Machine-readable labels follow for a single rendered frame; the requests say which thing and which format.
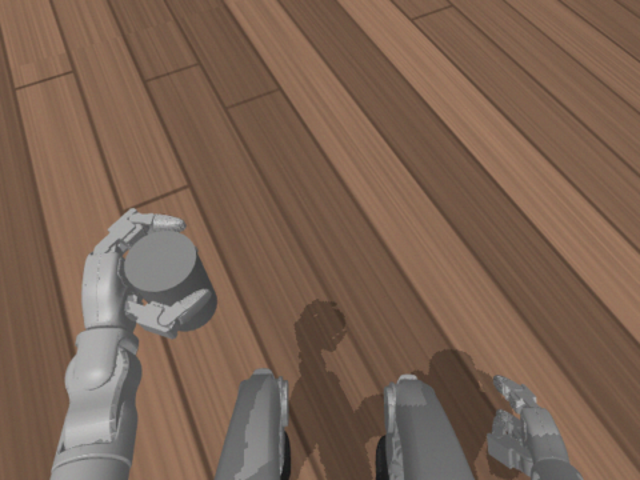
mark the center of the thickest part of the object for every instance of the left robot hand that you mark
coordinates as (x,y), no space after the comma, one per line
(109,299)

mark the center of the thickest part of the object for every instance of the right robot arm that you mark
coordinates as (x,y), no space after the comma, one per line
(554,469)

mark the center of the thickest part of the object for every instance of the can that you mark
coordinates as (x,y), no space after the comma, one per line
(165,267)

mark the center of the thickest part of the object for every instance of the right robot hand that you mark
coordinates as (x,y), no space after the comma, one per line
(533,438)

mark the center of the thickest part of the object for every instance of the left robot arm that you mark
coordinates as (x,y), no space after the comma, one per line
(98,436)

